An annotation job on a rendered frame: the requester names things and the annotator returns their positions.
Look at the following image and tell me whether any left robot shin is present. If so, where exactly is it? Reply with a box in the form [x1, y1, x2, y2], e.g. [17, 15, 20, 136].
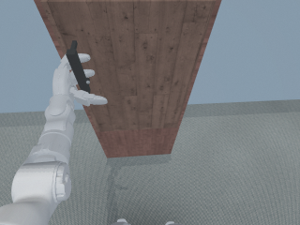
[117, 218, 127, 222]

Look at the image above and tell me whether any handle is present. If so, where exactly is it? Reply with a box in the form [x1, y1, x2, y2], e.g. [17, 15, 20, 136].
[66, 40, 91, 94]

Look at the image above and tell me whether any left robot upper arm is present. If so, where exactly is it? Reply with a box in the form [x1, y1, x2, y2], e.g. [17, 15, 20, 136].
[0, 160, 72, 225]

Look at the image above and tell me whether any cupboard door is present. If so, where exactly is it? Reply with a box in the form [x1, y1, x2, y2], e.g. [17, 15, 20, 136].
[40, 0, 216, 132]

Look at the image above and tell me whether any robot left forearm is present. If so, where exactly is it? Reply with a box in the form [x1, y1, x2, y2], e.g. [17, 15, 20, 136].
[11, 95, 76, 201]

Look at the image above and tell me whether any left robot hand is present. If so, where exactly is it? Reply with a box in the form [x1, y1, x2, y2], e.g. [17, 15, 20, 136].
[52, 53, 108, 107]

